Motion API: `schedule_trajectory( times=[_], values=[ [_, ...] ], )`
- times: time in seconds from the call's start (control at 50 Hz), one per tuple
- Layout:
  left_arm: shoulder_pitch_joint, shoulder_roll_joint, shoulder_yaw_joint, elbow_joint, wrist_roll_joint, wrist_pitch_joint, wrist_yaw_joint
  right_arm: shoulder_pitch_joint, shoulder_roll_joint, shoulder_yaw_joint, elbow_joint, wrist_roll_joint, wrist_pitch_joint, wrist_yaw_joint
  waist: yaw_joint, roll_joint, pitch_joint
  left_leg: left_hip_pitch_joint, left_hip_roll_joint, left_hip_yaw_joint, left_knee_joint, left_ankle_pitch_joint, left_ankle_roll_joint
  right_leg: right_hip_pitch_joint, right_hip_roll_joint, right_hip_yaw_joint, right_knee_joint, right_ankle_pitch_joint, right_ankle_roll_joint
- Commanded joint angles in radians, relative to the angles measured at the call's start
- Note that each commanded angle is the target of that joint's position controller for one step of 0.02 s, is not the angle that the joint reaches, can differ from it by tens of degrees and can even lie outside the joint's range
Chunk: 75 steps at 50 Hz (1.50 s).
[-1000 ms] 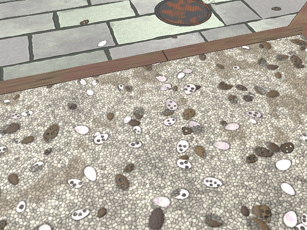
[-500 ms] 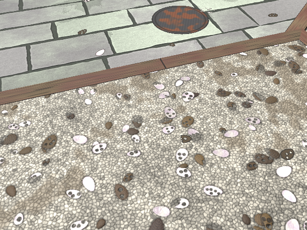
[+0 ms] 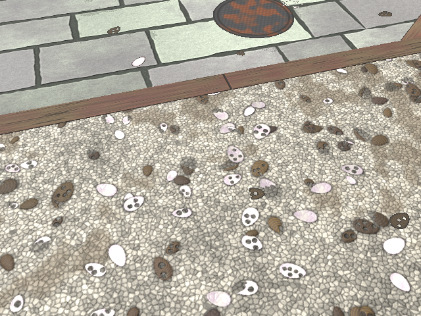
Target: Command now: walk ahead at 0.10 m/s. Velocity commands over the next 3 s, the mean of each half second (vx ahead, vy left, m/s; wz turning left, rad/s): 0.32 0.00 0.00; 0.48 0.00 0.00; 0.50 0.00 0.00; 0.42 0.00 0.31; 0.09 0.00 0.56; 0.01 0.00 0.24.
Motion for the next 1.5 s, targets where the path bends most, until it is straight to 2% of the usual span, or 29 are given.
schedule_trajectory(
  times=[0.02,0.1,0.14,0.18,0.22,0.26,0.3,0.32,0.36,0.42,0.54,0.64,0.7,0.74,0.76,0.78,0.8,0.84,0.9,1.0,1.2,1.24,1.28,1.3,1.32,1.34,1.36,1.42,1.5],
  values=[
    [0.102,0.078,0.017,0.005,-0.007,0.011,0.009,0.078,-0.105,-0.028,0.009,0.009,-0.004,0.000,-0.008,0.031,-0.072,0.132,0.013,-0.015,0.002,0.284,0.074,-0.064,0.003,-0.014,0.002,0.196,-0.016],
    [0.039,0.042,0.008,-0.041,-0.022,-0.023,0.004,0.143,-0.145,-0.045,0.022,0.028,-0.035,0.008,-0.040,0.112,0.115,0.038,0.141,-0.261,-0.133,-0.373,0.184,-0.334,0.015,-0.013,0.146,-0.231,-0.063],
    [-0.015,0.026,0.005,-0.081,-0.025,-0.059,-0.007,0.216,-0.198,-0.060,0.037,0.022,-0.066,0.015,-0.054,0.202,0.128,0.077,0.304,-0.543,-0.248,-0.353,0.290,-0.433,0.016,-0.012,0.301,-0.161,-0.074],
    [-0.035,0.047,0.013,-0.099,-0.031,-0.078,-0.023,0.184,-0.192,-0.059,0.016,0.005,-0.091,0.018,-0.033,0.182,0.098,0.071,0.364,-0.598,-0.263,-0.267,0.303,-0.462,-0.029,0.051,0.408,-0.227,-0.096],
    [0.013,0.057,0.020,-0.086,-0.036,-0.085,-0.032,0.072,-0.185,-0.055,-0.031,0.023,-0.094,0.021,0.029,0.149,0.078,-0.024,0.315,-0.454,-0.258,-0.243,0.228,-0.325,-0.062,0.055,0.257,-0.171,-0.117],
    [0.203,0.069,0.043,0.008,-0.024,-0.080,-0.027,-0.047,-0.162,-0.050,-0.076,0.024,-0.072,0.021,0.124,0.079,0.056,-0.300,0.124,-0.151,-0.114,-0.124,0.110,0.110,0.003,-0.002,0.034,0.083,-0.098],
    [0.411,0.244,0.086,0.033,-0.012,-0.087,-0.037,-0.063,-0.078,-0.026,-0.130,0.019,-0.090,0.016,0.166,-0.346,0.017,-0.566,-0.072,0.020,0.485,-0.224,0.019,0.274,-0.372,0.704,-0.289,-0.104,-0.272],
    [0.319,0.171,0.058,0.008,0.002,-0.101,-0.036,-0.058,-0.103,-0.033,-0.126,0.030,-0.103,0.019,0.107,-0.199,0.071,-0.642,-0.011,-0.075,0.655,-0.232,0.042,0.234,-0.396,0.723,-0.280,-0.095,-0.280],
    [0.206,0.114,0.038,-0.035,-0.008,-0.114,-0.044,0.006,-0.106,-0.035,-0.097,0.034,-0.120,0.030,0.037,-0.074,0.091,-0.676,0.061,-0.080,0.691,-0.040,0.079,0.225,-0.326,0.488,-0.262,0.110,-0.209],
    [0.219,0.064,0.017,-0.037,0.001,-0.092,-0.046,-0.015,-0.105,-0.048,-0.098,0.016,-0.115,0.045,0.025,-0.078,0.053,-0.597,0.098,-0.023,0.589,0.085,0.070,0.207,-0.238,0.248,-0.257,0.476,-0.140],
    [0.256,0.124,0.018,-0.053,0.011,-0.075,-0.009,-0.277,-0.037,-0.015,-0.207,0.011,-0.093,0.059,0.064,-0.067,0.116,-0.497,0.043,0.061,0.213,0.292,0.020,0.058,-0.185,0.119,-0.347,0.531,-0.133],
    [0.297,0.140,0.032,-0.032,-0.008,-0.079,-0.009,-0.378,-0.071,-0.009,-0.269,0.023,-0.099,0.079,0.056,-0.083,0.141,-0.445,0.021,0.060,0.035,0.327,0.067,0.155,-0.237,0.089,-0.345,0.593,-0.137],
    [0.257,0.176,0.049,-0.043,0.001,-0.069,-0.009,-0.285,-0.135,-0.035,-0.268,0.020,-0.107,0.081,-0.027,-0.130,0.021,-0.274,-0.040,0.084,0.018,0.251,0.118,0.260,-0.260,0.068,-0.172,1.044,-0.112],
    [0.207,0.184,0.052,-0.062,0.009,-0.053,-0.013,0.021,-0.212,-0.076,-0.183,0.022,-0.099,0.065,-0.177,-0.149,-0.161,0.135,-0.048,0.069,0.003,0.267,0.174,0.143,-0.215,0.040,0.190,1.165,-0.073],
    [0.203,0.142,0.035,-0.088,0.026,-0.057,-0.018,0.214,-0.280,-0.093,-0.143,0.003,-0.090,0.053,-0.218,-0.017,-0.312,0.470,0.164,-0.187,0.038,0.213,0.235,-0.122,-0.141,0.021,0.517,0.747,-0.055],
    [0.349,-0.021,-0.004,-0.077,0.004,-0.077,-0.036,0.253,-0.279,-0.085,-0.122,-0.015,-0.093,0.066,-0.111,0.255,-0.464,0.728,0.396,-0.710,-0.114,-0.009,0.405,-0.473,0.060,0.109,0.859,-0.182,-0.010],
    [0.246,0.087,0.021,-0.084,-0.026,-0.106,-0.039,0.201,-0.196,-0.064,-0.118,-0.005,-0.097,0.068,-0.142,0.160,-0.351,0.617,0.346,-0.738,-0.222,-0.091,0.348,-0.568,0.017,0.209,0.971,-0.194,-0.042],
    [0.089,0.141,0.039,-0.139,-0.048,-0.122,-0.027,-0.001,-0.134,-0.041,-0.153,-0.002,-0.115,0.074,-0.063,0.013,-0.100,0.255,0.288,-0.441,-0.292,0.095,0.281,-0.563,-0.088,0.139,0.913,-0.004,-0.055],
    [0.129,0.091,0.053,-0.138,-0.026,-0.087,-0.012,-0.030,-0.089,-0.025,-0.132,-0.021,-0.126,0.085,0.024,0.042,-0.057,0.017,0.206,-0.248,-0.367,0.199,0.255,-0.419,-0.158,0.125,0.793,0.069,-0.048],
    [-0.053,0.109,0.062,-0.217,-0.007,-0.067,-0.004,0.073,-0.169,-0.036,-0.095,-0.018,-0.121,0.047,0.001,0.048,0.028,-0.020,0.194,-0.167,-0.438,0.216,0.264,-0.568,-0.196,0.094,0.542,0.233,0.010],
    [-0.366,0.098,0.038,-0.320,-0.022,-0.088,-0.056,0.262,-0.204,-0.045,-0.043,0.005,-0.086,0.030,-0.093,0.060,0.055,0.229,0.225,-0.091,-0.334,0.290,0.200,-0.564,-0.108,0.034,0.088,0.368,-0.006],
    [-0.336,0.125,0.045,-0.325,-0.024,-0.096,-0.066,0.250,-0.220,-0.052,-0.043,0.006,-0.075,0.026,-0.057,0.080,0.035,0.276,0.254,-0.102,-0.276,0.384,0.181,-0.502,-0.090,0.027,0.056,0.293,-0.034],
    [-0.128,0.189,0.079,-0.266,-0.021,-0.100,-0.063,0.204,-0.214,-0.049,-0.058,0.003,-0.065,0.026,0.059,0.083,-0.089,0.249,0.197,-0.045,-0.039,0.675,0.142,-0.210,-0.030,-0.021,0.018,0.282,-0.082],
    [0.073,0.261,0.105,-0.215,-0.010,-0.100,-0.054,0.199,-0.178,-0.032,-0.081,-0.009,-0.066,0.026,0.131,0.026,-0.237,0.084,0.141,0.003,0.234,0.569,0.108,0.096,-0.135,0.092,0.058,0.310,-0.142],
    [0.189,0.358,0.128,-0.186,0.005,-0.092,-0.053,0.306,-0.062,0.001,-0.096,-0.011,-0.086,0.034,0.098,-0.219,-0.375,-0.336,-0.038,0.053,0.627,0.111,0.030,0.473,-0.379,0.549,-0.017,0.145,-0.296],
    [0.189,0.276,0.101,-0.188,0.001,-0.091,-0.058,0.292,-0.106,-0.005,-0.081,0.004,-0.111,0.039,0.108,-0.229,-0.423,-0.466,-0.050,-0.102,0.776,-0.271,0.042,0.502,-0.418,0.762,-0.140,0.083,-0.314],
    [0.096,0.219,0.082,-0.202,-0.006,-0.093,-0.058,0.208,-0.185,-0.027,-0.106,0.031,-0.125,0.044,0.091,-0.175,-0.272,-0.552,0.010,-0.112,0.832,-0.221,0.062,0.383,-0.384,0.612,-0.146,0.087,-0.261],
    [-0.085,0.132,0.053,-0.234,0.008,-0.097,-0.065,0.125,-0.168,-0.040,-0.120,0.010,-0.110,0.029,0.000,-0.066,-0.084,-0.433,0.130,-0.074,0.677,-0.011,0.063,0.007,-0.263,0.301,-0.237,0.279,-0.195],
    [-0.037,0.163,0.061,-0.197,0.007,-0.105,-0.058,0.118,-0.121,-0.040,-0.128,0.000,-0.073,0.024,-0.030,-0.062,-0.040,-0.416,0.145,-0.058,0.552,0.095,0.034,-0.082,-0.236,0.197,-0.316,0.375,-0.218]
  ],
)
Next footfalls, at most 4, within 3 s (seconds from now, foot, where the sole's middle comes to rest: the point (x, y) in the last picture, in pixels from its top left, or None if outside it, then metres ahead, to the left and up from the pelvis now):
0.26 right None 0.05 -0.12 -0.77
0.74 left None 0.45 0.08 -0.77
1.30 right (268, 245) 0.74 -0.17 -0.77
1.86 left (199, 175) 1.05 0.08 -0.77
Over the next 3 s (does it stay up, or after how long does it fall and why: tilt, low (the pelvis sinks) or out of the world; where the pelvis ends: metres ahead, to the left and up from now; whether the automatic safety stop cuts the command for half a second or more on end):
stays up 1.10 -0.04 0.00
